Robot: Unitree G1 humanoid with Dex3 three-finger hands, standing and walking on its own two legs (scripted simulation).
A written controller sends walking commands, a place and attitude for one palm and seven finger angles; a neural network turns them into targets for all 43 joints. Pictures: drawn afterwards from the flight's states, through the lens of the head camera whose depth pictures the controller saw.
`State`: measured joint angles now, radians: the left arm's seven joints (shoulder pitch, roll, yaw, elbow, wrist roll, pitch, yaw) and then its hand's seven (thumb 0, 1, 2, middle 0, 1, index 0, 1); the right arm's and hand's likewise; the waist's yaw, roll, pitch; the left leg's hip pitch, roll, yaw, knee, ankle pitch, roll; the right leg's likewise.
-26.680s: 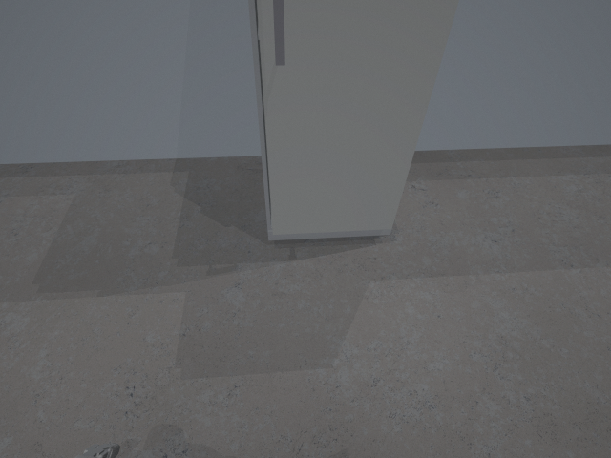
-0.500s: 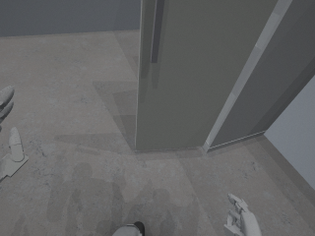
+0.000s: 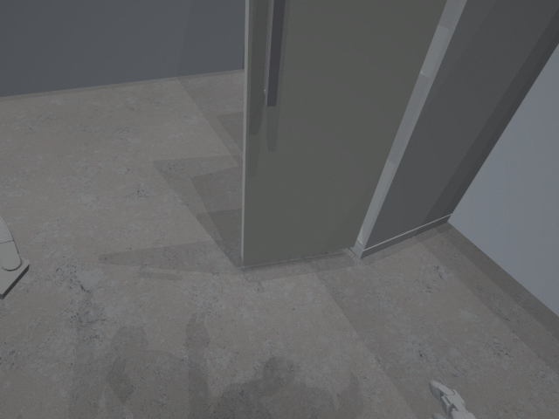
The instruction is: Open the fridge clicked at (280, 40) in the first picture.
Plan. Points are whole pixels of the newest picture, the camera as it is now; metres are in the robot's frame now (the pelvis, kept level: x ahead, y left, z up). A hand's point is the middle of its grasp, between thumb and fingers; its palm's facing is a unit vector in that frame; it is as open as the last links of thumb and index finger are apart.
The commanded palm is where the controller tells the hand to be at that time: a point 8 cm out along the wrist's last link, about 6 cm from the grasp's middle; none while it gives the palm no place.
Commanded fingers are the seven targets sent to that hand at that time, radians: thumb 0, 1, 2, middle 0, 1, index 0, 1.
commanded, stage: stop stepping back and stand still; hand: left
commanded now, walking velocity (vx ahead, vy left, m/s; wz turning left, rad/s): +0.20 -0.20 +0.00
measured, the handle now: (274, 11) +0.85 +0.07 +0.28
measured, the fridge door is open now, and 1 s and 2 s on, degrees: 76 76 76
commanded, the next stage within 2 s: let the arm hang, fingers relaxed in 0.22 s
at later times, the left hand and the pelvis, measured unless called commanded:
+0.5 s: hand (119, 391) +0.18 +0.23 -0.06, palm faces +0.12 -0.93 -0.34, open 7.4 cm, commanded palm none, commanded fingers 0.00 0.90 0.90 -0.20 -0.30 -0.20 -0.30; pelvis -0.01 +0.00 +0.00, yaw +4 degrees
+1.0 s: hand out of the picture +0.04 +0.25 -0.14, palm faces +0.03 -0.94 -0.35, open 7.3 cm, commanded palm none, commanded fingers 0.00 0.90 0.90 -0.20 -0.30 -0.20 -0.30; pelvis +0.00 -0.01 +0.02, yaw +4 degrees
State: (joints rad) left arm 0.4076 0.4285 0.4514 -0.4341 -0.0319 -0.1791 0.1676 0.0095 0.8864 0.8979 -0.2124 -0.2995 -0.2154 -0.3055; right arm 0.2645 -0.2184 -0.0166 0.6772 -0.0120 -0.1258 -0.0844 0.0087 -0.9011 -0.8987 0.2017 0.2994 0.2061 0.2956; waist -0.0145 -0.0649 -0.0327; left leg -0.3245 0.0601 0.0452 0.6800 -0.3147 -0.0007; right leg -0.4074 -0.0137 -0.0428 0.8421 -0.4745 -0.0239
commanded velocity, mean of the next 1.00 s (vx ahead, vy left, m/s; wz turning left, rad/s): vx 0.02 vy -0.01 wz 0.00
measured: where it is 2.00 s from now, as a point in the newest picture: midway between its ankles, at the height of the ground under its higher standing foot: outside the picture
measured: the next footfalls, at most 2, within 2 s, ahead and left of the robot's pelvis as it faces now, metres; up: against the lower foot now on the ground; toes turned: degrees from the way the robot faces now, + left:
right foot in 0.56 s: +0.07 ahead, -0.14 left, +0.00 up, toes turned +5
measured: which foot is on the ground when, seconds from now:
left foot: down 0.00-1.00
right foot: down 0.00-0.32, up 0.34-0.54, down 0.56-1.00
